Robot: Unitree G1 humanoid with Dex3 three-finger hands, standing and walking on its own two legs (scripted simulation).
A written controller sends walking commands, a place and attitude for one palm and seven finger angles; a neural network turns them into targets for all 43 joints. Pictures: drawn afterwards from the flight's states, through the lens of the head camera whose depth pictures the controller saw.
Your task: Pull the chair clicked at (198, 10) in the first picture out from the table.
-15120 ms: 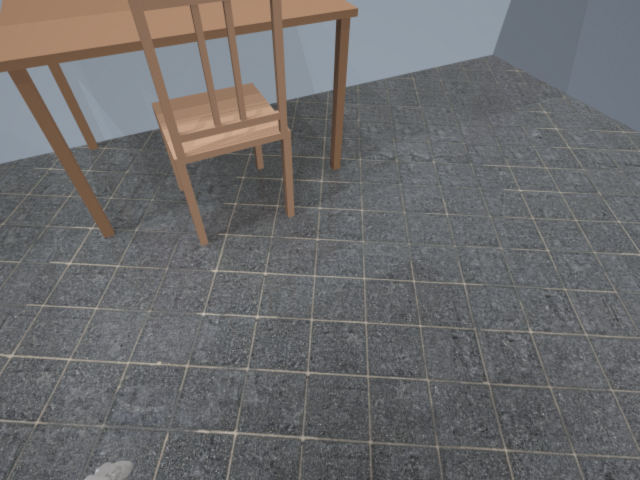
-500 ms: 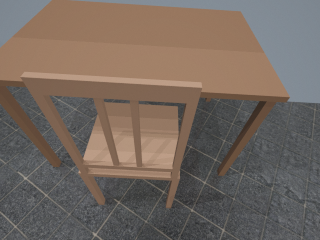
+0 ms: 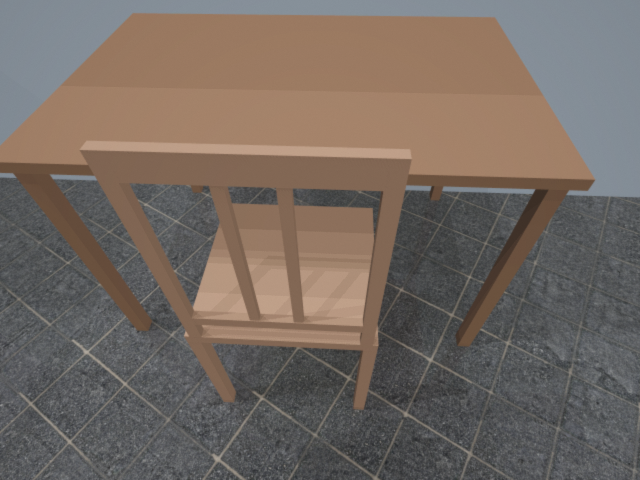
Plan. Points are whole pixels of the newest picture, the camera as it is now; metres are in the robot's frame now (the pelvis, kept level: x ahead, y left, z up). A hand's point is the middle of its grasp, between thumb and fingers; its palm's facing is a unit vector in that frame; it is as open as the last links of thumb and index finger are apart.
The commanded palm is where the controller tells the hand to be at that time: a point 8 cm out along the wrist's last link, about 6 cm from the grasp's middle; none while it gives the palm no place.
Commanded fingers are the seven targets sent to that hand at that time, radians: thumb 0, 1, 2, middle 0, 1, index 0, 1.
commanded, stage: come to a stop and stand still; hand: left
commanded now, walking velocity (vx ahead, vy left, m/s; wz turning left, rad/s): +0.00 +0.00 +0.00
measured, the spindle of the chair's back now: (240, 263) +0.46 +0.16 -0.05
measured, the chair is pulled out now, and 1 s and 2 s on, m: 0.00 0.00 0.00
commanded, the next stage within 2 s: look again from close up in 1.00 s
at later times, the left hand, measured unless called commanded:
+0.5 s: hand out of the picture -0.02 +0.22 -0.17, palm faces +0.03 -0.99 -0.15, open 7.4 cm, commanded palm none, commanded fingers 0.00 0.90 0.90 -0.20 -0.30 -0.20 -0.30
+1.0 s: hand out of the picture +0.05 +0.22 -0.17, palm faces +0.02 -0.98 -0.18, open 7.3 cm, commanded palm none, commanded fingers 0.00 0.90 0.90 -0.20 -0.30 -0.20 -0.30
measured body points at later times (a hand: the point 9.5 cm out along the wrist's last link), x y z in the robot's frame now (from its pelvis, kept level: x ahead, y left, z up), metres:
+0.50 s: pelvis +0.00 +0.06 +0.01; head +0.01 +0.07 +0.45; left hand -0.02 +0.27 -0.16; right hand +0.01 -0.17 -0.14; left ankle +0.00 +0.09 -0.73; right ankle +0.02 -0.09 -0.73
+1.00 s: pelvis +0.04 +0.06 +0.01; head +0.05 +0.07 +0.45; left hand +0.05 +0.28 -0.16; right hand +0.03 -0.16 -0.15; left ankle +0.00 +0.09 -0.73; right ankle +0.02 -0.09 -0.73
